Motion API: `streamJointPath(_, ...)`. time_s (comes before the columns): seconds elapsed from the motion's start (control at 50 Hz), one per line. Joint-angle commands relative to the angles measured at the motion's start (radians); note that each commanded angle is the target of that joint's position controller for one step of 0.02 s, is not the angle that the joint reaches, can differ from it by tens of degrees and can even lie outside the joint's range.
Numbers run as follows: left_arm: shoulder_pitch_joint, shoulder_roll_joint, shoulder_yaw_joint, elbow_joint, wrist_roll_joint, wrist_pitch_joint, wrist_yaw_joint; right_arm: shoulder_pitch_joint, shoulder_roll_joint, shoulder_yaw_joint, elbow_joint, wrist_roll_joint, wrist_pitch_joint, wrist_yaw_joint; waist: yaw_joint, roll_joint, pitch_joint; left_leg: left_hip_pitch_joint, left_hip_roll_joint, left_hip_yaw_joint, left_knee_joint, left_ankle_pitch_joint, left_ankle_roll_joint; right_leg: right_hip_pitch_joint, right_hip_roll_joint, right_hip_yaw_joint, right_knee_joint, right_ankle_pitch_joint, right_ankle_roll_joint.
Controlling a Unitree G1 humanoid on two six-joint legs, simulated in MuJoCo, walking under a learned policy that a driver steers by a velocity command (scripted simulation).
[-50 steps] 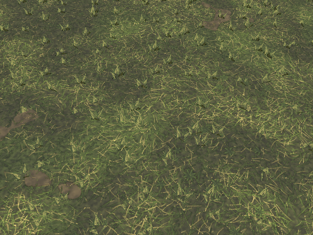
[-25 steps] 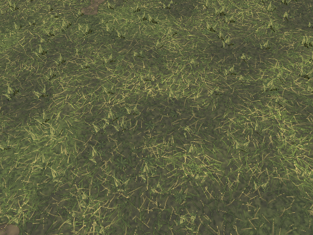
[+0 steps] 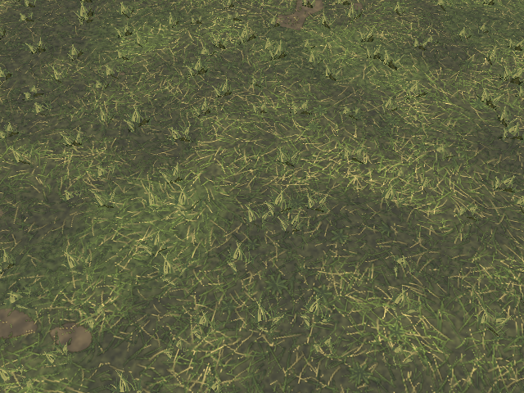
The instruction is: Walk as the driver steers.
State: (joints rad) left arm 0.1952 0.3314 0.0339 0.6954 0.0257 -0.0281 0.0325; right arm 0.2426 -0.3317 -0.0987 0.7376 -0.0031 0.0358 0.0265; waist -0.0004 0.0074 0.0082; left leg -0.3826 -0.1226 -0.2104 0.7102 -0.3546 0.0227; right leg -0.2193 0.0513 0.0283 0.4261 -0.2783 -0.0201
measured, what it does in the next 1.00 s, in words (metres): walks ahead, turning right: left foot, then right foot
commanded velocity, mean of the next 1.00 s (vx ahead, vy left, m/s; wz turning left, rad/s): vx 0.67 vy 0.00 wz -0.33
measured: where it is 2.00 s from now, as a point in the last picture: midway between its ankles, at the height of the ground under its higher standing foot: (218, 195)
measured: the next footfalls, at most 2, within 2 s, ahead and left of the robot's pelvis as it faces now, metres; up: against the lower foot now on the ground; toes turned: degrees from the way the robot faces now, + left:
left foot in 0.38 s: +0.33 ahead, +0.23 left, +0.00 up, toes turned +9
right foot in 0.80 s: +0.72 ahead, +0.08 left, +0.00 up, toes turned -12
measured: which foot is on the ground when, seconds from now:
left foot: up 0.00-0.36, down 0.38-0.78, up 0.80-1.00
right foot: down 0.00-0.38, up 0.40-0.78, down 0.80-1.00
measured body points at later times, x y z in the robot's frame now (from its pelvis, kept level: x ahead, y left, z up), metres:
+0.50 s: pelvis +0.29 +0.12 -0.01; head +0.32 +0.12 +0.44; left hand +0.23 +0.38 -0.14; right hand +0.47 -0.12 -0.12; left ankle +0.29 +0.22 -0.74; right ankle +0.16 -0.06 -0.63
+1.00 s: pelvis +0.60 +0.12 -0.02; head +0.66 +0.10 +0.42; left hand +0.76 +0.36 -0.14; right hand +0.70 -0.17 -0.12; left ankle +0.68 +0.28 -0.66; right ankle +0.68 +0.09 -0.74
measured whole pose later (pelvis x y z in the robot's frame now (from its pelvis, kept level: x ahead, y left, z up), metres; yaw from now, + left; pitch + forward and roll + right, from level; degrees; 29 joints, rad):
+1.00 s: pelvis +0.60 +0.12 -0.02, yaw -22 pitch +0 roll +0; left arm 0.25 0.30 0.07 0.77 0.00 0.01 -0.01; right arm 0.06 -0.23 0.00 0.64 -0.05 0.00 -0.03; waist 0.05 0.00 0.16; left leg -0.60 0.06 -0.11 1.22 -0.41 -0.08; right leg -0.38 0.24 0.04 0.47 -0.06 -0.19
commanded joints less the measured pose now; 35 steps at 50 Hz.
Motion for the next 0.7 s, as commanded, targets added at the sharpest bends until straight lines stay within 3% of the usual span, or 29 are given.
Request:
streamJointPath(0.02,0.024,0.156,0.046,-0.055,0.024,-0.024,0.011,-0.216,-0.082,0.004,-0.182,-0.011,-0.042,0.014,0.051,-0.039,-0.007,-0.536,0.129,0.067,0.355,0.032,-0.001,0.298,-0.464,0.516,-0.269,-0.449,-0.148)
streamJointPath(0.06,0.043,0.130,0.033,-0.042,0.015,-0.044,0.001,-0.147,-0.087,0.001,-0.159,-0.030,-0.032,0.049,0.031,-0.083,-0.006,-0.517,0.137,0.103,0.452,0.104,-0.008,0.280,-0.355,0.309,-0.276,-0.317,-0.099)
streamJointPath(0.12,0.144,0.127,0.035,0.001,0.011,-0.064,-0.018,-0.184,-0.073,0.013,-0.179,-0.031,-0.017,0.075,0.061,-0.104,0.051,-0.575,0.168,0.143,0.546,0.172,-0.004,0.263,-0.313,0.142,-0.300,-0.199,-0.077)
streamJointPath(0.16,0.239,0.102,0.028,0.043,0.019,-0.081,-0.030,-0.235,-0.048,0.028,-0.196,-0.041,-0.025,0.073,0.084,-0.074,0.096,-0.588,0.143,0.081,0.490,0.200,0.005,0.238,-0.311,0.137,-0.327,-0.198,-0.103)
streamJointPath(0.2,0.266,0.101,0.028,0.070,0.017,-0.089,-0.036,-0.290,-0.051,0.034,-0.214,-0.042,-0.035,0.072,0.084,-0.071,0.150,-0.584,0.117,0.069,0.366,0.212,0.006,0.225,-0.311,0.097,-0.363,-0.141,-0.124)
streamJointPath(0.24,0.256,0.100,0.025,0.087,0.008,-0.087,-0.037,-0.365,-0.056,0.044,-0.239,-0.041,-0.046,0.081,0.079,-0.087,0.173,-0.471,0.131,0.175,0.170,0.227,0.009,0.179,-0.296,0.034,-0.411,-0.006,-0.133)
streamJointPath(0.26,0.267,0.102,0.024,0.105,0.000,-0.083,-0.038,-0.395,-0.045,0.055,-0.248,-0.043,-0.051,0.087,0.080,-0.102,0.172,-0.383,0.158,0.260,0.083,0.232,0.019,0.160,-0.294,0.028,-0.439,0.095,-0.140)
streamJointPath(0.3,0.288,0.132,0.029,0.140,-0.007,-0.076,-0.040,-0.401,-0.017,0.070,-0.246,-0.039,-0.062,0.083,0.077,-0.127,0.160,-0.206,0.139,0.310,-0.015,0.169,0.047,0.158,-0.298,-0.001,-0.395,0.404,-0.137)
streamJointPath(0.32,0.288,0.161,0.034,0.155,-0.007,-0.074,-0.040,-0.348,-0.025,0.066,-0.233,-0.040,-0.066,0.070,0.043,-0.145,0.115,-0.105,0.098,0.320,-0.044,0.093,0.062,0.189,-0.298,-0.023,-0.289,0.710,-0.134)
streamJointPath(0.34,0.298,0.191,0.040,0.173,-0.006,-0.071,-0.040,-0.224,-0.056,0.051,-0.203,-0.039,-0.072,0.050,-0.025,-0.156,0.020,0.070,0.046,0.326,-0.056,0.037,0.075,0.194,-0.305,-0.032,-0.111,1.015,-0.135)
streamJointPath(0.36,0.258,0.212,0.046,0.175,-0.016,-0.069,-0.039,0.014,-0.090,0.031,-0.132,-0.039,-0.082,0.028,-0.158,-0.149,-0.096,0.366,0.039,0.299,-0.130,0.095,0.084,0.090,-0.276,-0.056,0.148,1.038,-0.119)
streamJointPath(0.38,0.229,0.171,0.035,0.147,-0.019,-0.077,-0.043,0.206,-0.178,0.000,-0.082,-0.062,-0.089,0.001,-0.250,-0.092,-0.230,0.694,0.217,0.114,-0.135,-0.046,0.089,-0.178,-0.210,-0.068,0.481,0.683,-0.105)
streamJointPath(0.4,0.269,-0.026,-0.003,0.076,-0.036,-0.084,-0.056,0.271,-0.293,-0.021,-0.079,-0.083,-0.104,-0.015,-0.179,0.238,-0.410,0.907,0.559,-0.377,-0.287,-0.474,0.106,-0.479,-0.064,0.004,0.856,-0.242,-0.093)
streamJointPath(0.42,0.182,0.071,0.022,0.070,-0.042,-0.080,-0.054,0.263,-0.259,-0.016,-0.079,-0.067,-0.102,-0.020,-0.206,0.116,-0.398,0.735,0.578,-0.552,-0.446,-0.542,0.089,-0.507,-0.057,0.116,0.963,-0.139,-0.119)
streamJointPath(0.44,0.131,0.074,0.032,0.054,-0.042,-0.070,-0.055,0.168,-0.193,0.002,-0.051,-0.062,-0.102,-0.020,-0.131,0.083,-0.193,0.586,0.525,-0.378,-0.435,-0.425,0.076,-0.559,-0.109,0.090,0.964,-0.026,-0.121)
streamJointPath(0.46,0.144,0.043,0.022,0.067,-0.035,-0.064,-0.064,0.094,-0.127,0.016,-0.050,-0.053,-0.107,-0.016,-0.080,0.070,-0.088,0.451,0.483,-0.234,-0.454,-0.247,0.076,-0.536,-0.151,0.062,0.904,0.041,-0.109)
streamJointPath(0.5,0.207,0.006,0.022,0.110,-0.014,-0.030,-0.079,0.039,-0.057,0.036,-0.038,-0.038,-0.115,-0.020,-0.005,0.118,-0.024,0.303,0.411,-0.030,-0.508,-0.092,0.059,-0.461,-0.183,0.042,0.875,0.059,-0.077)
streamJointPath(0.54,0.158,-0.026,0.021,0.097,-0.011,0.001,-0.091,0.059,-0.014,0.045,-0.003,-0.020,-0.135,-0.017,0.015,0.107,0.038,0.264,0.400,0.086,-0.555,0.023,0.051,-0.503,-0.200,0.030,0.877,0.078,-0.067)
streamJointPath(0.56,0.111,-0.036,0.019,0.082,-0.008,0.012,-0.095,0.066,0.003,0.049,0.013,-0.014,-0.145,-0.016,0.020,0.089,0.087,0.254,0.392,0.165,-0.568,0.195,0.049,-0.540,-0.200,0.015,0.869,0.108,-0.059)
streamJointPath(0.6,0.044,-0.057,0.012,0.045,-0.001,0.016,-0.096,0.051,0.032,0.058,0.028,-0.014,-0.160,-0.016,0.050,0.088,0.129,0.212,0.349,0.335,-0.544,0.645,0.037,-0.529,-0.171,-0.045,0.786,0.179,-0.047)
streamJointPath(0.62,0.036,-0.064,0.009,0.041,-0.008,0.017,-0.095,0.028,0.041,0.062,0.031,-0.017,-0.160,-0.023,0.063,0.097,0.121,0.204,0.307,0.410,-0.529,0.786,0.027,-0.504,-0.137,-0.086,0.738,0.224,-0.046)
streamJointPath(0.64,0.009,-0.082,-0.003,0.012,-0.004,0.010,-0.102,0.011,0.017,0.059,0.027,-0.013,-0.165,-0.024,0.079,0.116,0.137,0.171,0.320,0.448,-0.509,0.848,0.029,-0.452,-0.145,-0.095,0.590,0.274,-0.052)
streamJointPath(0.66,-0.024,-0.075,-0.008,0.005,-0.002,0.004,-0.113,-0.010,0.010,0.057,0.027,-0.006,-0.165,-0.031,0.076,0.089,0.146,0.169,0.300,0.487,-0.501,0.849,0.021,-0.390,-0.122,-0.138,0.443,0.332,-0.059)
streamJointPath(0.7,-0.024,-0.049,-0.003,0.016,0.006,0.001,-0.128,0.023,-0.052,0.042,0.033,0.002,-0.165,-0.051,0.066,0.052,0.091,0.236,0.290,0.507,-0.416,0.955,0.011,-0.244,-0.035,-0.228,0.272,0.431,-0.077)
